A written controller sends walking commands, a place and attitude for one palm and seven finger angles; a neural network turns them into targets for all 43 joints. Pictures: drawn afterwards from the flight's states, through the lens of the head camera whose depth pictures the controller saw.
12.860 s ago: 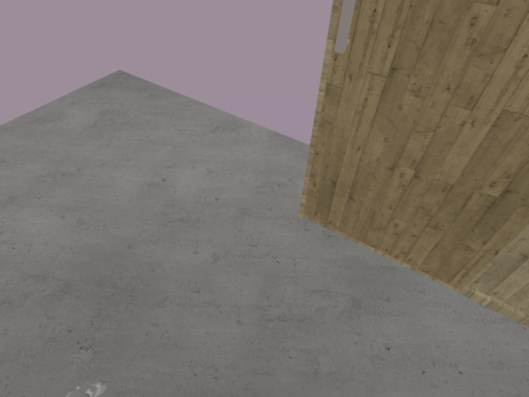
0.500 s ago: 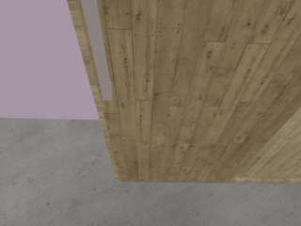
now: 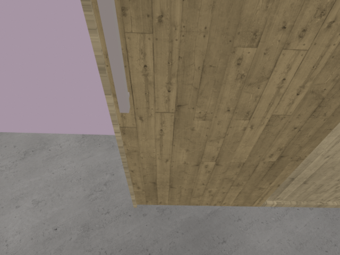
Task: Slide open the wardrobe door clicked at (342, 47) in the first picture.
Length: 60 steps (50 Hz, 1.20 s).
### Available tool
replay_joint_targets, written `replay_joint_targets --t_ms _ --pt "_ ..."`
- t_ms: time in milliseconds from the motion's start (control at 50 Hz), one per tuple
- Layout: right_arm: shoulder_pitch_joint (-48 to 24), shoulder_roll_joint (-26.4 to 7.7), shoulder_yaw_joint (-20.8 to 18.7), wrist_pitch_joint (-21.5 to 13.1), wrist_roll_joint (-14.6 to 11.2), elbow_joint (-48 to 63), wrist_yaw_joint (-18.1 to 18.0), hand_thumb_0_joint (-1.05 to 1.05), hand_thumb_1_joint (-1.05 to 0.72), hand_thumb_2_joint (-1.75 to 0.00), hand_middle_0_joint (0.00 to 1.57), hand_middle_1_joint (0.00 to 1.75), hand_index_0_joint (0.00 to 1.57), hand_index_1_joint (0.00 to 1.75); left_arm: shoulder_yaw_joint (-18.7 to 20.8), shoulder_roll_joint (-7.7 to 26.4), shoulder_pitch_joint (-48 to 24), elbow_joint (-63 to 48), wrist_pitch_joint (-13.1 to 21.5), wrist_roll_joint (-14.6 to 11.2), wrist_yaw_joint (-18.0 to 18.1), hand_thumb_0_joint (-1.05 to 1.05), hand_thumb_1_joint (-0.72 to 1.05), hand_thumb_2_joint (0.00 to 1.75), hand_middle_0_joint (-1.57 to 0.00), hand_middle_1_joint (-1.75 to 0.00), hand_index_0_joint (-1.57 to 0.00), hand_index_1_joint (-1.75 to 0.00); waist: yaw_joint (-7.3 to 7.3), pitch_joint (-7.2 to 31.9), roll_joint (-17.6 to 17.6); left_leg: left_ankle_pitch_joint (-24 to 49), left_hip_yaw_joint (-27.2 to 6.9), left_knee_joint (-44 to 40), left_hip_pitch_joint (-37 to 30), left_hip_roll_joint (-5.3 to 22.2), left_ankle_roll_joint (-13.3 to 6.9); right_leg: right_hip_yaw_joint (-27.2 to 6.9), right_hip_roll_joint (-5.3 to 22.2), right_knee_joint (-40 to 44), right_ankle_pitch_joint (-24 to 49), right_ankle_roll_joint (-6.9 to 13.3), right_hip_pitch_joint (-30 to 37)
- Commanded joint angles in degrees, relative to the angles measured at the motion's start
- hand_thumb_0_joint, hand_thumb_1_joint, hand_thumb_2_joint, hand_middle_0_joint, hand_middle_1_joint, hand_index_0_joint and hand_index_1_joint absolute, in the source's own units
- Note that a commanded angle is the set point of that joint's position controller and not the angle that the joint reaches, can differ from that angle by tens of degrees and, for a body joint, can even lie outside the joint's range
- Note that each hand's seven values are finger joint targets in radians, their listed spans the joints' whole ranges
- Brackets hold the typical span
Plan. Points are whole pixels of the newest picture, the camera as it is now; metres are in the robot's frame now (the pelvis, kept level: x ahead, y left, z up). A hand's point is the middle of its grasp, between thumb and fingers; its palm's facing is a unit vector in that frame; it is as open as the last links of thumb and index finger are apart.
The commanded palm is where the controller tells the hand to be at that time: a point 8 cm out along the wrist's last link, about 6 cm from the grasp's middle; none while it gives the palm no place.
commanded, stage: look again from close up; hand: left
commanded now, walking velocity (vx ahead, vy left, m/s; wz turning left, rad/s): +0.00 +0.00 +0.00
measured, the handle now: (118, 54) +0.48 +0.16 +0.24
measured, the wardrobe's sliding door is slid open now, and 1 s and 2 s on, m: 0.00 0.00 0.00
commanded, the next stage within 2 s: raise the hand with hooked fingers in 1.36 s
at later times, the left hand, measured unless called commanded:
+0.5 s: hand out of the picture +0.00 +0.19 -0.18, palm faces +0.01 -0.98 -0.22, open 7.4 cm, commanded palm none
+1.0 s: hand out of the picture +0.01 +0.20 -0.18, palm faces +0.02 -0.97 -0.23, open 7.4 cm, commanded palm none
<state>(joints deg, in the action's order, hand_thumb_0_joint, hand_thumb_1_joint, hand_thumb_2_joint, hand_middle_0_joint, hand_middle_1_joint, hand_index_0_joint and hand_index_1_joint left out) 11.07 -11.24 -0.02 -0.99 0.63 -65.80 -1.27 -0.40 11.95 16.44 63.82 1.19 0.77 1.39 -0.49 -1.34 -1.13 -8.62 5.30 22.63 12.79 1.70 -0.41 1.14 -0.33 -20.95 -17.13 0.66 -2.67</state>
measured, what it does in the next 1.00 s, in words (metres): stands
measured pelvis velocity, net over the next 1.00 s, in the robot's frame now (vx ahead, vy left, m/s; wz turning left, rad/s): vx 0.01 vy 0.00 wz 0.01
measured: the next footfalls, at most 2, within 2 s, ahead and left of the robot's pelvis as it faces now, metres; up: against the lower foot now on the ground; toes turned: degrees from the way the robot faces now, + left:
none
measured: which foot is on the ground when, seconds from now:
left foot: down 0.00-1.00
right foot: down 0.00-1.00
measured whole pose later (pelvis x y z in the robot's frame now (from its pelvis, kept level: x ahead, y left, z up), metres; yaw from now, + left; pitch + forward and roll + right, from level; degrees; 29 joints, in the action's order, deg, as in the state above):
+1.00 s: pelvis +0.01 +0.00 +0.00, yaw +0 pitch -1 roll +0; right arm 10.3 -11.8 -0.1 -1.2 0.6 -65.7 -1.3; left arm -0.1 12.5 15.4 64.0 1.2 0.8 1.3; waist -0.5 -1.4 -1.2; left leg -8.9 5.1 22.2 12.6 1.3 -0.4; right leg 1.4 0.0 -20.4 -17.5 0.6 -2.3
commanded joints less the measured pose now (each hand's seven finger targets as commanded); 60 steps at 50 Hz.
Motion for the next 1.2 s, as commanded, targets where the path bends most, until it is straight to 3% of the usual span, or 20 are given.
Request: replay_joint_targets --t_ms 0,400,640,900,1120,1180 --pt "0.5 -8.5 -1.3 -0.8 0.0 2.4 -0.3 0.0 -0.9 -0.9 0.2 0.3 0.2 0.3 1.6 7.3 3.2 -1.4 0.5 0.1 0.4 0.0 0.9 0.9 -0.2 -0.3 -0.2 -0.3 -0.1 -0.8 1.1 6.4 -6.8 -2.9 -6.1 5.9 -0.8 -4.9 6.9 4.7 8.8 0.7 -8.3" --pt "0.3 -8.5 -1.4 -0.8 -0.1 2.2 -0.3 0.0 -0.9 -0.9 0.2 0.3 0.2 0.3 1.7 7.4 3.0 -1.1 0.5 0.1 0.4 0.0 0.9 0.9 -0.2 -0.3 -0.2 -0.3 -0.15 -1.3 0.6 5.7 -7.2 -3.3 -5.8 5.9 -0.8 -4.5 6.9 4.8 7.7 0.6 -8.6" --pt "0.0 -8.5 -1.5 -1.0 -0.1 2.4 -0.4 0.0 -0.9 -0.9 0.2 0.3 0.2 0.3 1.9 7.7 2.9 -1.0 0.6 0.2 0.4 0.0 0.9 0.9 -0.2 -0.3 -0.2 -0.3 -0.34 0.3 0.9 9.3 -6.9 -2.4 -6.8 6.1 -1.0 -4.2 7.4 4.3 11.6 0.4 -7.2" --pt "-0.7 -9.1 -1.5 -0.9 0.0 2.6 -0.4 0.0 -0.9 -0.9 0.2 0.3 0.2 0.3 2.0 8.0 2.2 -1.2 0.5 0.1 0.3 0.0 0.9 0.9 -0.2 -0.3 -0.2 -0.3 -0.25 -1.2 1.2 7.0 -7.1 -3.1 -6.4 5.9 -0.7 -4.4 7.2 5.0 9.5 0.4 -8.0" --pt "-0.9 -9.1 -1.5 -1.0 -0.1 2.5 -0.4 0.0 -0.9 -0.9 0.2 0.3 0.2 0.3 2.1 8.5 2.2 -1.3 0.8 0.2 0.4 0.0 0.9 0.9 -0.2 -0.3 -0.2 -0.3 -0.32 0.8 -0.7 11.2 -6.4 -1.5 -7.5 6.2 -0.7 -4.1 7.7 4.4 16.9 0.4 -6.0" --pt "-1.3 -9.4 -1.5 -1.0 -0.1 2.5 -0.5 0.0 -0.9 -0.9 0.2 0.3 0.2 0.3 2.1 8.8 2.2 -1.3 0.8 0.1 0.4 0.0 0.9 0.9 -0.2 -0.3 -0.2 -0.3 -0.27 0.8 0.6 11.0 -6.2 -1.6 -7.7 6.1 -0.6 -4.1 7.8 4.5 16.8 0.4 -6.1"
